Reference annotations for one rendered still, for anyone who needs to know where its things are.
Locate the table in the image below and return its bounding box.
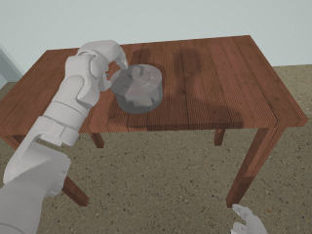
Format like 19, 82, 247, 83
0, 35, 309, 208

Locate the lid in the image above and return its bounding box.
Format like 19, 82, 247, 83
109, 64, 163, 98

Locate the robot left upper arm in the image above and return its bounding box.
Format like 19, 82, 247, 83
0, 141, 71, 234

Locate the knob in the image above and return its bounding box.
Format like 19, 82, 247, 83
127, 66, 141, 79

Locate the left robot hand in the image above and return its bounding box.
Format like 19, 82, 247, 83
77, 40, 129, 92

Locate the pot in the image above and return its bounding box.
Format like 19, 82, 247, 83
115, 83, 163, 114

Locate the left robot forearm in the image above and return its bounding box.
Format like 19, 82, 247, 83
3, 49, 105, 184

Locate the right robot hand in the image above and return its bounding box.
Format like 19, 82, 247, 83
230, 204, 268, 234

